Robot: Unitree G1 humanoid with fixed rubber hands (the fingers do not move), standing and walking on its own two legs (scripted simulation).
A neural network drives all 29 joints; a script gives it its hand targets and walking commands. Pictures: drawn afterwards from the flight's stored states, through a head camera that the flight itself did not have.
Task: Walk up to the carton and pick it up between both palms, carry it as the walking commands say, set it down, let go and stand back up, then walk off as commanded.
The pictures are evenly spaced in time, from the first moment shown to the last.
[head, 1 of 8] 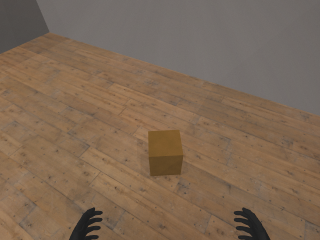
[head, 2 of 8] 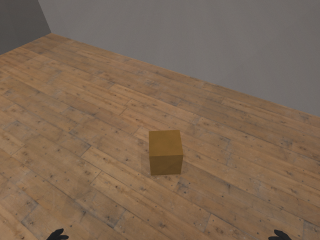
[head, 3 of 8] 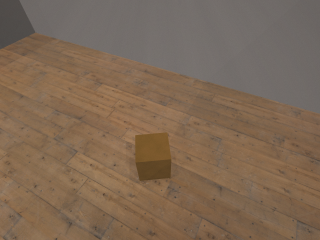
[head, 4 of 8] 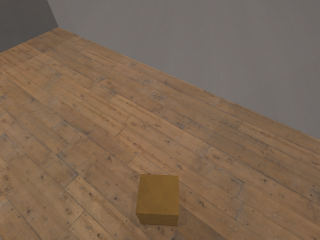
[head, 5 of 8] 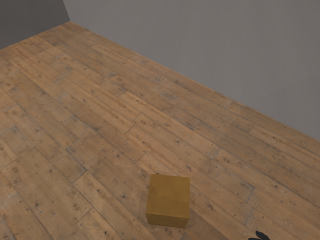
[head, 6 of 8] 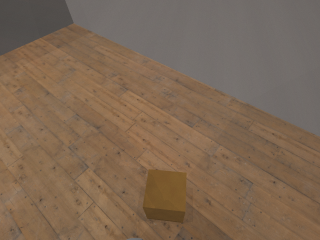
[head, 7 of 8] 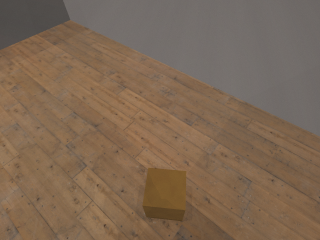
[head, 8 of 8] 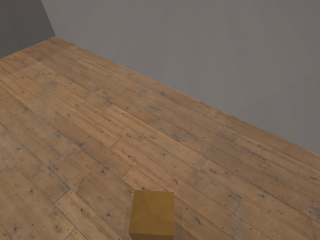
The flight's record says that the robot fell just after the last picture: no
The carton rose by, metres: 0.00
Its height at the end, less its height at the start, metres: +0.00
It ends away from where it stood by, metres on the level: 0.00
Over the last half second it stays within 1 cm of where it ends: yes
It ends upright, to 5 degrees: yes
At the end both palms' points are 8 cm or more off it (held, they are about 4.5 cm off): yes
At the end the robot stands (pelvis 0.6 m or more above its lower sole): yes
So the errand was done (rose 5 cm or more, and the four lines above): no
